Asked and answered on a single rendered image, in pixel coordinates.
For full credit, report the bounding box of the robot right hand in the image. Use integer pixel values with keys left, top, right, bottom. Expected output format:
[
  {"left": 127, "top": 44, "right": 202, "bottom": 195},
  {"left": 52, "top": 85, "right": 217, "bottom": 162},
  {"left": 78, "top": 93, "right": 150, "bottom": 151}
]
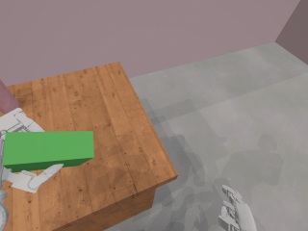
[{"left": 218, "top": 185, "right": 257, "bottom": 231}]

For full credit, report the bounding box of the table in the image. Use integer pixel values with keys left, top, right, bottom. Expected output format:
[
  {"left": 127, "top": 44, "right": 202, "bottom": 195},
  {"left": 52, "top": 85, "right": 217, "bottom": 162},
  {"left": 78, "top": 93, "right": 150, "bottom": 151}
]
[{"left": 0, "top": 62, "right": 178, "bottom": 231}]

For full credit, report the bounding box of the sponge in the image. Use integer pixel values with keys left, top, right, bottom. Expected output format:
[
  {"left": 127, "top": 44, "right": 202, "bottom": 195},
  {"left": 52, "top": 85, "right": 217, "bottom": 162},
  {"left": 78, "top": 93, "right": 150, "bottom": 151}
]
[{"left": 2, "top": 131, "right": 94, "bottom": 173}]

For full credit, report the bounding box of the robot left hand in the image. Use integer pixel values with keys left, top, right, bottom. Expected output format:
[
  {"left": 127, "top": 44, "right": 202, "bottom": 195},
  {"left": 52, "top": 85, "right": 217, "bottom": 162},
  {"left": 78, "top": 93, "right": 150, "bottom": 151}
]
[{"left": 0, "top": 108, "right": 64, "bottom": 193}]

